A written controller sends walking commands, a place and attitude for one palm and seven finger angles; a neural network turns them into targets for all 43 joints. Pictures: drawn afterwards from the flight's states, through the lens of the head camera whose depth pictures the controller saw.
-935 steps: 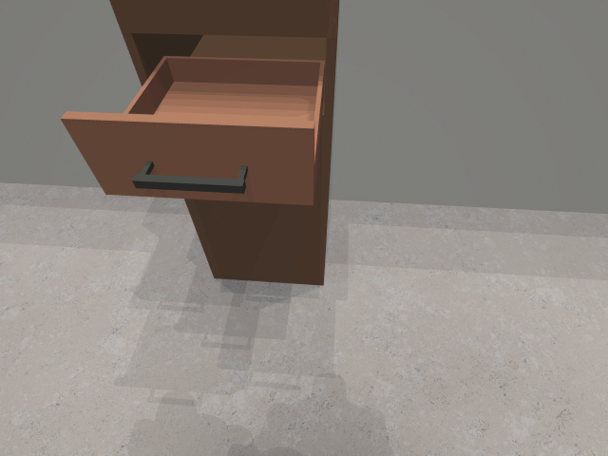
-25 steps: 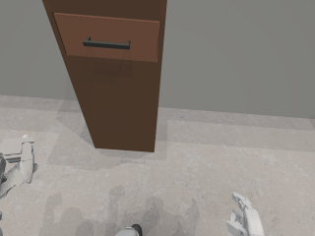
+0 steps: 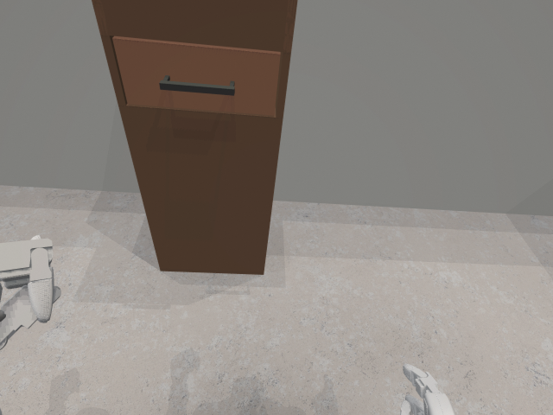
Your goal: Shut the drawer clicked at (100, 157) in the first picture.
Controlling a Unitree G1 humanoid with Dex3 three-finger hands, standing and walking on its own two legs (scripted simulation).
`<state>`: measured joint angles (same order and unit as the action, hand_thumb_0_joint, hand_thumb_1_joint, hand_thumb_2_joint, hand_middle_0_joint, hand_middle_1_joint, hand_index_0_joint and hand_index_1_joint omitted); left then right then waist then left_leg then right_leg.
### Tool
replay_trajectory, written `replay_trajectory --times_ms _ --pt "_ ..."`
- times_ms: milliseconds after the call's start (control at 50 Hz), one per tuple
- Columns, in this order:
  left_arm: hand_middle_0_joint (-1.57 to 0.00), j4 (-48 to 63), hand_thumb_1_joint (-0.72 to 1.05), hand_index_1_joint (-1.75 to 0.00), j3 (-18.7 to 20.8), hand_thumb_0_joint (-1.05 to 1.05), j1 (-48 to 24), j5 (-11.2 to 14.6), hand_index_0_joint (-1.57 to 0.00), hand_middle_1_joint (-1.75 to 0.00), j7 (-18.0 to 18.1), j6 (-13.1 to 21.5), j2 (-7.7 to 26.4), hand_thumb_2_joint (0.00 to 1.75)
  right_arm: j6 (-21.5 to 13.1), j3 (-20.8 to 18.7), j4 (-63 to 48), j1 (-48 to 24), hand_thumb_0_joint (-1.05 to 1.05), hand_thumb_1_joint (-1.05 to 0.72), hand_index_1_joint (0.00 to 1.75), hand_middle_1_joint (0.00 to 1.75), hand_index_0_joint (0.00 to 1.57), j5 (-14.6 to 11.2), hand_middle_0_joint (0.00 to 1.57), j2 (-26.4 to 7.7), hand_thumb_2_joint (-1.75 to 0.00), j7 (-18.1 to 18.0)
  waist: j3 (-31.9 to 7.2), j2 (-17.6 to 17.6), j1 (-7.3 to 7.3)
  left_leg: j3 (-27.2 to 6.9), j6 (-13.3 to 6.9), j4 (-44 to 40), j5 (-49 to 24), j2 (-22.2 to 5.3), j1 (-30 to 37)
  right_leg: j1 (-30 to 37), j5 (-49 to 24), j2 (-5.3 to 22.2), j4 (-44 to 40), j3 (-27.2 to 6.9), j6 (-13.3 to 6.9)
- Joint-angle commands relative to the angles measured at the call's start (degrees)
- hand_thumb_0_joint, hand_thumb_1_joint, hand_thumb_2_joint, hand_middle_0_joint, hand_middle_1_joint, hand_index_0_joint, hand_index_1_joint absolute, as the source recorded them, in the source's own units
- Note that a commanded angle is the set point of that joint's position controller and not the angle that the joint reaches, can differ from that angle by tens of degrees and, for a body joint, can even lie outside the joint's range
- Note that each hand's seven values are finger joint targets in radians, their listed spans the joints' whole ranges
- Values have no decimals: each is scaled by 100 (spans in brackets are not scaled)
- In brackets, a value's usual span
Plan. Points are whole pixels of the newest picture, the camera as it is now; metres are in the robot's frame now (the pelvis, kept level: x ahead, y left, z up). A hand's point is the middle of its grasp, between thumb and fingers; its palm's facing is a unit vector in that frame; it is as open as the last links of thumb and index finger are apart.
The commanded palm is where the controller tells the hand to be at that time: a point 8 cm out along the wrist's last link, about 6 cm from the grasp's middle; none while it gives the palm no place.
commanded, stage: stop stepping back and stand still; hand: left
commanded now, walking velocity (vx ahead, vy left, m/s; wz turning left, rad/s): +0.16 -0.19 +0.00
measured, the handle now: (198, 84) +0.80 +0.28 +0.10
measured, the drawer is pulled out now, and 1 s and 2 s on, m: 0.00 0.00 0.00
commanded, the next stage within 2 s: let the arm hang, fingers relaxed in 0.74 s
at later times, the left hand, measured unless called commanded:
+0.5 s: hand (26, 335) +0.13 +0.25 +0.18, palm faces +0.47 -0.79 -0.38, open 3.2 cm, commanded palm +0.08 +0.29 +0.19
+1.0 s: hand out of the picture +0.11 +0.27 -0.05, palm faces +0.14 -0.90 -0.41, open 3.1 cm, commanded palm none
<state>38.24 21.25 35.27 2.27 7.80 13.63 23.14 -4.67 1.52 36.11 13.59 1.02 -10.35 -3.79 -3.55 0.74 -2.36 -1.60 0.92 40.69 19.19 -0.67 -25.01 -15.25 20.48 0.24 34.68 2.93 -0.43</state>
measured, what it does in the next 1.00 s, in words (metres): steps on the spot: right foot, then left foot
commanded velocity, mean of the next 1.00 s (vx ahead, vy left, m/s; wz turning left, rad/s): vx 0.06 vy -0.02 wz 0.00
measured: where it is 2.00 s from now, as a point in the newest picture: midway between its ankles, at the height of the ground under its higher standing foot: outside the picture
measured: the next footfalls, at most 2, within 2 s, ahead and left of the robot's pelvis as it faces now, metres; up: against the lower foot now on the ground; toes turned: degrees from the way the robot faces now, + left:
right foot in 0.28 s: -0.04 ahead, -0.08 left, +0.00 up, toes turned -4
left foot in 0.50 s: +0.02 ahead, +0.15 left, +0.00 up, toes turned +6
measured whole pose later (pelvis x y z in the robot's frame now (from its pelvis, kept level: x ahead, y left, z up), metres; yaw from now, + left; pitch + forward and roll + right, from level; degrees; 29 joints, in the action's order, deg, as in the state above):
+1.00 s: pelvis -0.05 +0.03 +0.00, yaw +4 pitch +1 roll +0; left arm -21.8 5.0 16.4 -2.3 0.8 -0.9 16.2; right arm -0.4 -0.2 43.7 7.6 1.1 -16.2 0.7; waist -0.8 -4.2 -0.2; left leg 1.5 -0.3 37.0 15.2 -0.7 -22.3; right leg -14.4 23.2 2.4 37.2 7.6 -1.1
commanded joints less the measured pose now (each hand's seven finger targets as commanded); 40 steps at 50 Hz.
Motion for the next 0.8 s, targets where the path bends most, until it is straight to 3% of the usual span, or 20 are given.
replay_trajectory --times_ms 0,20,40,60,100,140,200,220,240,260,280,320,360,420,440,480,520,560,640,780 --pt "-140 612 90 -160 547 0 -1303 -18 -140 -160 173 271 856 90 -661 -355 -842 -486 0 -90 30 30 20 -55 20 -900 -90 -185 395 -1587 279 -2676 -637 -3194 330 -1415 733 -966 996 -309 1409 -308 114" --pt "-140 481 90 -160 559 0 -931 41 -140 -160 116 225 858 90 -733 -323 -779 -565 0 -90 30 30 20 -70 20 -725 -90 -115 57 -1634 378 -2981 -213 -3738 2013 -1439 741 -855 1017 -265 1898 -532 104" --pt "-140 810 90 -160 622 0 -633 44 -140 -160 113 180 862 90 -696 -343 -867 -663 0 -90 30 30 20 -54 20 -697 -90 -30 -65 -1716 314 -2952 73 -3902 2521 -1393 729 -745 779 -283 1963 -646 77" --pt "-140 1177 90 -160 573 0 -399 -1 -140 -160 115 155 857 90 -661 -348 -916 -733 0 -90 30 30 20 -30 20 -679 -90 49 -124 -1414 256 -2529 203 -3924 2362 -1286 676 -497 593 -332 1860 -517 38" --pt "-140 1371 90 -160 544 0 463 -22 -140 -160 128 108 806 90 -603 -339 -1007 -766 0 -90 30 30 20 -22 20 -679 -90 150 -316 -1333 155 -1612 143 -3818 1805 -1027 579 119 586 -454 1253 -124 -14" --pt "-140 1438 90 -160 457 0 786 1 -140 -160 139 10 777 90 -506 -351 -1049 -701 0 -90 30 30 20 13 20 -726 -90 174 -268 -1498 191 -1072 59 -3780 1391 -837 444 666 901 -582 363 236 -78" --pt "-140 1075 90 -160 613 0 740 25 -140 -160 189 -153 922 90 -294 -363 -986 -658 0 -90 30 30 20 60 20 -711 -90 51 -144 -1195 223 -357 134 -2949 960 -430 -23 1544 766 -422 -1341 244 -264" --pt "-140 930 90 -160 694 0 594 31 -140 -160 180 -213 1010 90 -203 -372 -943 -575 0 -90 30 30 20 39 20 -658 -90 10 -112 -504 270 16 97 -1957 713 -149 47 1275 580 68 -1833 -148 -435" --pt "-140 909 90 -160 832 0 319 71 -140 -160 161 -199 1151 90 -100 -407 -873 -537 0 -90 30 30 20 27 20 -645 -90 -17 -82 316 322 163 56 -122 182 29 321 232 998 1153 -2393 -1368 -848" --pt "-140 946 90 -160 1036 0 -123 157 -140 -160 156 -169 1307 90 -62 -398 -757 -562 0 -90 30 30 20 60 20 -680 -90 -37 64 685 299 115 44 1051 -118 87 -42 -330 1221 1902 -2653 -2002 -1235" --pt "-140 879 90 -160 1088 0 -555 138 -140 -160 199 -84 1259 90 -107 -404 -705 -565 0 -90 30 30 20 72 20 -711 -90 -41 52 497 340 -1 58 1585 -100 -17 -323 -398 1433 2076 -2627 -2067 -1368" --pt "-140 8 90 -160 645 0 -301 110 -140 -160 186 -128 733 90 -210 -503 -674 -412 0 -90 30 30 20 -100 20 -843 -90 -100 389 634 425 -90 -39 1631 -76 -192 -274 -670 1857 1730 -2477 -1741 -1079" --pt "-140 71 90 -160 459 0 -353 27 -140 -160 176 -58 658 90 -288 -430 -717 -664 0 -90 30 30 20 -98 20 -823 -90 -147 608 421 338 132 -155 634 -17 -323 1 -501 1127 1572 -2184 -1217 -954" --pt "-140 473 90 -160 289 0 -538 -47 -140 -160 239 56 641 90 -456 -352 -707 -712 0 -90 30 30 20 -58 20 -790 -90 -201 727 34 286 549 -276 -1006 -244 -178 821 -362 567 1308 -1708 -981 -715" --pt "-140 614 90 -160 358 0 -539 -44 -140 -160 265 114 715 90 -508 -354 -720 -650 0 -90 30 30 20 -56 20 -811 -90 -204 613 -92 274 444 -332 -1426 -382 -209 1118 -259 226 1084 -1337 -769 -536" --pt "-140 950 90 -160 486 0 -547 -32 -140 -160 262 185 867 90 -560 -412 -869 -659 0 -90 30 30 20 -90 20 -949 -90 -212 364 -751 223 -274 -508 -1653 -1608 -735 1566 -243 -812 512 -517 -319 -102" --pt "-140 710 90 -160 604 0 -237 -46 -140 -160 211 209 852 90 -527 -328 -829 -542 0 -90 30 30 20 -111 20 -793 -90 -155 321 -1000 265 -590 -587 -1695 -1805 -846 1152 -57 -859 267 -476 -125 43" --pt "-140 581 90 -160 688 0 -254 -54 -140 -160 201 244 838 90 -515 -340 -825 -519 0 -90 30 30 20 -135 20 -785 -90 -111 311 -429 258 -391 -477 -1517 -1743 -727 805 345 -1107 280 -829 -254 15" --pt "-140 282 90 -160 654 0 37 40 -140 -160 173 224 722 90 -415 -387 -894 -490 0 -90 30 30 20 -171 20 -721 -90 -4 -138 218 315 317 -213 -809 -2011 -278 1012 710 -2929 889 -1050 -710 -220" --pt "-140 488 90 -160 625 0 167 56 -140 -160 140 139 749 90 -250 -344 -1059 -629 0 -90 30 30 20 -158 20 -714 -90 -17 -363 -219 267 246 -298 -1237 -2953 -438 1571 764 -3160 579 -912 -284 37"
